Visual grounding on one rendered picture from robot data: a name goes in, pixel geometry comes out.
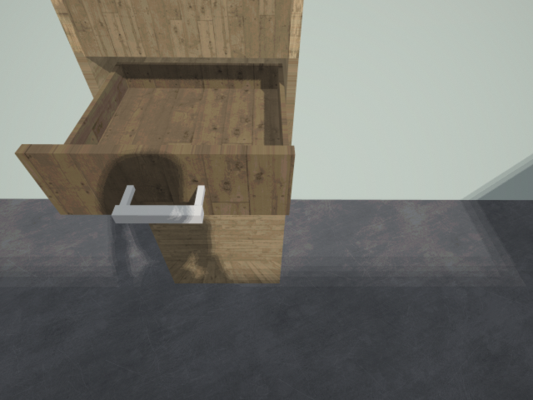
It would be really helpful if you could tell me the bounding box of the drawer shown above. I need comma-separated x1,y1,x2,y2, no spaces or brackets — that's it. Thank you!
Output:
15,62,295,215

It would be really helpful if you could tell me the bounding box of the handle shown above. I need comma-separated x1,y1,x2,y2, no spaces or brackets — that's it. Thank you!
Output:
112,185,206,223

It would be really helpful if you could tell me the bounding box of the cabinet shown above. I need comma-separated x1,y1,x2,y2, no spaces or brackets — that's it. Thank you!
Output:
51,0,304,283

